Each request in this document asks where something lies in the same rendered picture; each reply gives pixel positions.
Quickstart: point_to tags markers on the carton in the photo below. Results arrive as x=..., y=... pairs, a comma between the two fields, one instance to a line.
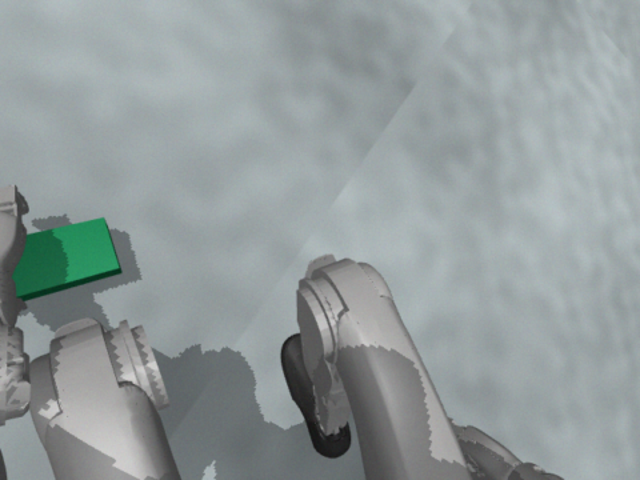
x=65, y=257

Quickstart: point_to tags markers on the right robot hand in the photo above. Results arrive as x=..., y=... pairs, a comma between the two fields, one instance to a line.
x=486, y=458

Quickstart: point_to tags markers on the right robot foot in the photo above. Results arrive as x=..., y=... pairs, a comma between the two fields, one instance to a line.
x=301, y=390

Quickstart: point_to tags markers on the left robot arm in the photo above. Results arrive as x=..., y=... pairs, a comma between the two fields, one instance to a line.
x=14, y=363

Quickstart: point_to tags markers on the right robot arm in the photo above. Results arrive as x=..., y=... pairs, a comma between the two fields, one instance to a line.
x=530, y=471

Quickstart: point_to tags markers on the left robot hand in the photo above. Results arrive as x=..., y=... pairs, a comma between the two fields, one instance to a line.
x=12, y=232

